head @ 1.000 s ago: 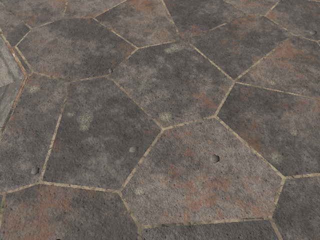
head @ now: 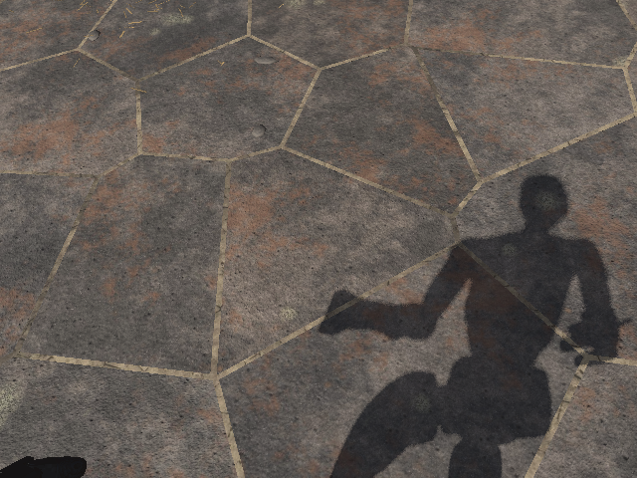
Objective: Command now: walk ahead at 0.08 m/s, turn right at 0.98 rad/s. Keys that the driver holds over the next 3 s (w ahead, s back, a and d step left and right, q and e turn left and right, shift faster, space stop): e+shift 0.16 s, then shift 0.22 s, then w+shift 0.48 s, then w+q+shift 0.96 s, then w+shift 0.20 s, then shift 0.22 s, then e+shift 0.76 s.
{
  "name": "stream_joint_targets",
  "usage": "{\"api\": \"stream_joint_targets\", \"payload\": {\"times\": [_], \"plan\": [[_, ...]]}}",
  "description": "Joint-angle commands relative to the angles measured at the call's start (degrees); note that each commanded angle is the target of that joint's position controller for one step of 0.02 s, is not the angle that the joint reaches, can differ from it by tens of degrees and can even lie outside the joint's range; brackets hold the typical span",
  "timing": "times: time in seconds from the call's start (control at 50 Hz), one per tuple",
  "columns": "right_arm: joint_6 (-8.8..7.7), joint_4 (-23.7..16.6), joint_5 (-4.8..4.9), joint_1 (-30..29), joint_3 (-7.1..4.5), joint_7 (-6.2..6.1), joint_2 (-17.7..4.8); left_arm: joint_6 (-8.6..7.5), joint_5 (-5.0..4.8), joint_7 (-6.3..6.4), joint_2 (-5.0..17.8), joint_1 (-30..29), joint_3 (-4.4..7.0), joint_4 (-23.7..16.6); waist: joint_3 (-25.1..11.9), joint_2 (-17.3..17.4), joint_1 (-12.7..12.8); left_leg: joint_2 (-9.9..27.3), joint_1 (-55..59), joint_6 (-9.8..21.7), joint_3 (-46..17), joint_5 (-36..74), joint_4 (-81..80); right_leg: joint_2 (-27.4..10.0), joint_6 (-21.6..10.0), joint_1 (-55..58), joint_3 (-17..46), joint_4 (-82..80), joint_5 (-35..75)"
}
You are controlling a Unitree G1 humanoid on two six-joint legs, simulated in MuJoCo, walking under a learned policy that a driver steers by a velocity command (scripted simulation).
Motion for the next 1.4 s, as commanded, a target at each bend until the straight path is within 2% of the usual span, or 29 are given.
{"api": "stream_joint_targets", "payload": {"times": [0.02,0.04,0.08,0.2,0.34,0.36,0.38,0.4,0.42,0.48,0.6,0.62,0.66,0.72,0.74,0.76,0.78,0.8,0.88,1.08,1.14,1.18,1.2,1.22,1.24,1.26,1.3,1.34,1.4], "plan": [[-0.30,-7.12,-2.38,-0.92,-0.11,0.38,-3.75,-2.18,2.42,0.61,15.92,9.54,4.49,-4.45,-19.32,-19.00,4.46,-8.45,-28.92,-1.13,-16.07,-16.58,34.61,-18.26,-21.22,31.66,40.86,-15.01,27.34],[-0.43,-7.30,-0.84,-4.15,-0.61,0.28,-6.02,-3.53,1.97,-0.04,13.41,8.49,3.81,-4.59,-18.10,-11.00,5.31,-7.18,-30.19,0.43,-19.65,-12.22,35.75,-16.93,-19.13,30.01,36.78,-16.90,21.12],[-0.63,-6.50,-1.48,-4.43,-0.57,-0.56,-5.61,-3.83,-0.19,0.82,9.85,4.39,2.82,-4.49,-13.17,-4.60,2.46,-5.49,-28.91,1.69,-21.27,-4.33,28.83,-11.71,-13.18,23.52,30.01,-16.40,14.45],[0.15,-3.92,-1.02,-1.31,0.69,0.15,-2.17,-1.75,0.55,3.22,8.30,-0.34,2.55,-6.13,-16.03,-4.71,0.50,-9.26,-13.87,-0.99,-19.96,3.98,8.48,-6.33,-10.25,13.94,24.35,-13.29,19.36],[0.35,-4.27,-1.75,1.21,0.45,1.22,-1.93,-1.16,0.60,2.32,4.33,-0.42,0.67,-4.65,-12.32,-8.79,0.39,-7.80,-0.75,2.75,-17.46,14.95,-10.44,-2.87,-5.14,6.25,26.26,-8.38,4.56],[0.29,-5.09,-3.03,1.30,-0.10,0.97,-4.80,-1.28,1.15,2.38,1.91,2.06,-0.05,-4.16,-11.11,-2.16,1.57,0.03,1.58,5.49,-25.75,17.75,-16.35,1.57,-1.71,3.19,22.32,-1.62,-5.16],[0.65,-5.10,-4.11,0.05,-0.99,0.59,-9.64,-1.65,1.04,2.43,1.23,4.33,-0.23,-5.12,-7.67,13.41,4.83,10.39,-0.16,14.14,-39.50,23.27,-21.96,10.91,1.89,-3.45,11.99,8.21,-20.28],[0.20,-5.92,-4.36,0.45,-0.73,0.23,-7.56,-2.32,1.35,2.59,4.65,3.47,0.64,-4.77,-8.73,14.18,2.36,15.08,-1.65,19.62,-49.16,5.65,-26.27,7.76,3.90,-6.15,12.25,20.36,-23.67],[-0.06,-6.00,-2.88,1.77,-0.77,-0.04,-7.18,-2.67,0.31,2.39,6.75,2.67,1.37,-4.06,-7.80,10.56,1.28,12.62,0.35,18.37,-48.07,-14.05,-27.63,6.47,3.78,-10.39,12.33,25.87,-19.14],[-0.60,-4.12,-0.47,5.73,-0.25,-1.01,-5.89,-3.49,0.62,1.47,3.24,2.89,0.34,-2.01,-4.76,8.32,0.13,8.35,5.34,13.59,-42.13,-19.31,-28.91,3.78,4.67,-17.60,8.85,29.95,-10.64],[-1.92,-3.44,-0.26,11.77,-0.10,-1.20,-5.50,-7.16,-0.15,1.28,-1.81,-2.50,-1.73,-2.87,-4.34,9.61,-2.86,4.77,3.61,13.27,-32.66,-7.60,-30.83,1.25,4.96,-9.52,1.86,12.01,-4.87],[-1.01,-1.88,-3.40,13.31,-0.85,0.53,-7.57,-5.15,4.72,-1.38,-1.08,-1.99,-2.25,-1.86,-4.27,8.36,-2.67,1.78,0.33,11.93,-28.73,-8.64,-31.14,3.63,4.55,-3.62,-0.66,7.09,-7.96],[-0.24,-2.30,-2.86,11.71,-1.26,1.87,-7.68,-4.21,3.55,-2.64,-1.00,-0.20,-2.08,-0.97,-3.40,12.85,-1.89,1.15,-4.50,11.56,-25.98,-6.98,-30.25,5.14,3.54,5.04,-2.71,-0.63,-10.99],[0.35,-1.92,-1.80,11.72,-0.82,2.01,-5.86,-5.18,3.04,-0.75,-1.10,4.81,-2.44,0.99,-2.66,7.35,1.84,2.34,-12.85,11.88,-25.61,-8.15,-23.57,4.78,0.79,19.79,-4.04,-12.43,-3.46],[0.04,-2.63,-2.34,10.56,-0.06,1.78,-3.17,-6.04,2.96,-0.07,0.24,12.12,-1.99,3.62,-4.88,2.10,5.31,0.03,-19.72,10.78,-23.83,-7.37,-15.44,3.61,0.14,30.82,-1.63,-12.39,-5.81],[-0.57,-5.10,-2.84,6.56,1.53,1.84,2.05,-6.98,3.71,0.56,4.40,22.28,-1.13,5.53,-8.72,-9.71,10.84,-6.25,-27.88,8.40,-17.25,-5.84,5.58,-9.02,-1.20,39.22,15.20,-19.39,-22.34],[-1.61,-9.56,-2.01,2.08,2.25,1.74,3.63,-6.98,3.93,1.12,12.57,23.59,0.80,5.39,-7.27,-16.83,10.99,-10.56,-43.33,7.73,-15.56,-5.30,18.12,-20.57,-6.23,40.18,39.42,-27.95,-38.26],[-1.71,-10.51,-3.13,-0.77,1.52,1.61,-0.21,-7.02,3.65,1.26,10.13,21.63,0.62,5.69,-4.43,-7.90,9.80,-5.48,-47.26,8.18,-20.37,0.53,24.48,-21.82,-9.04,36.54,42.16,-26.99,-38.80],[-1.01,-6.73,-3.80,4.73,0.87,4.04,-2.64,-8.26,2.76,0.66,2.95,13.66,-2.02,5.64,-2.35,-7.04,2.80,-2.24,-37.85,4.42,-17.91,11.31,23.41,-10.95,-6.62,24.94,22.44,-30.24,-24.75],[0.11,-10.51,-3.12,-9.74,3.13,6.34,1.03,-10.90,2.71,0.91,1.91,18.55,-2.30,12.92,5.20,-3.18,4.76,-4.70,-30.58,8.77,-10.17,25.73,5.47,-9.88,-2.52,25.16,-4.69,-37.59,11.16],[0.39,-10.46,-2.84,-7.20,3.36,5.33,0.34,-10.20,3.44,1.99,5.33,19.59,-1.78,14.76,-0.14,-6.34,2.13,-10.92,-20.95,13.21,-3.42,17.83,1.85,-10.75,-0.34,33.87,-10.01,-24.85,60.40],[0.07,-6.43,-2.43,8.68,1.81,4.23,-3.55,-7.98,4.56,2.98,8.77,18.04,-0.80,14.48,-10.51,-9.78,-6.04,-15.49,-5.69,15.94,-3.21,8.15,2.37,-12.39,-0.38,35.49,-10.51,-0.72,78.42],[-0.32,-2.55,-3.13,21.65,0.21,3.44,-6.73,-7.64,4.24,3.19,9.30,16.14,-0.69,13.48,-16.29,-6.92,-12.13,-15.76,12.03,17.71,-7.25,8.17,-2.99,-11.29,-0.19,25.56,-10.74,17.77,70.05],[0.48,-1.31,-3.41,23.21,-1.74,2.10,-12.03,-8.43,3.97,2.03,3.45,17.68,-2.26,11.73,-18.79,3.20,-8.57,-4.96,28.98,21.13,-25.57,-6.49,-4.19,-4.75,1.56,3.60,-9.23,37.47,23.00],[1.18,-2.71,-2.53,20.03,-2.87,2.04,-16.36,-9.86,3.06,0.73,0.50,15.04,-3.21,7.12,-22.15,14.38,-5.00,6.37,36.65,29.44,-59.71,-13.62,-17.40,6.71,3.70,-16.51,-1.05,53.84,-14.54],[1.19,-2.63,-2.01,19.92,-2.83,1.90,-14.49,-10.82,3.38,0.83,3.37,6.25,-3.09,4.86,-17.87,4.22,-7.66,5.67,35.10,27.77,-61.43,-8.72,-22.05,3.20,2.53,-23.62,7.37,54.56,-9.10],[0.43,-1.20,-2.15,17.63,-1.99,0.88,-10.23,-11.80,3.37,0.80,2.12,5.37,-4.18,4.59,-6.98,-3.77,-2.19,3.08,17.57,23.58,-50.37,1.95,-24.86,-2.34,2.20,-18.82,7.31,42.73,-5.27],[-0.62,-1.60,-1.92,13.90,-0.56,0.45,-6.92,-9.56,5.28,0.70,1.54,7.16,-4.56,4.81,-2.97,-3.43,2.53,-1.68,4.95,22.81,-42.50,7.20,-25.97,-4.15,4.05,-12.80,7.07,36.77,-8.28],[-2.24,-1.83,-1.11,14.17,-0.15,0.84,-6.73,-7.06,5.60,0.11,0.28,1.16,-5.20,1.76,1.61,-1.49,2.92,-5.42,-6.50,22.89,-37.69,9.45,-30.20,-5.14,6.52,-11.05,3.63,25.17,-7.26]]}}
Next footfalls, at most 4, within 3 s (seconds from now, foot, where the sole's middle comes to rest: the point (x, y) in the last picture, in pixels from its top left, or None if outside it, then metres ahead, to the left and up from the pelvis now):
0.36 left None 0.16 0.13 -0.76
0.76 right None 0.12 -0.13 -0.76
1.20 left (377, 404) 0.58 -0.06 -0.76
1.64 right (425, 232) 1.03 -0.22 -0.76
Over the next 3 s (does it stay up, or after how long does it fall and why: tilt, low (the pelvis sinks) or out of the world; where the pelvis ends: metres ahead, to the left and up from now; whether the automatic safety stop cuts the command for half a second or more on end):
stays up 1.55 0.28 0.02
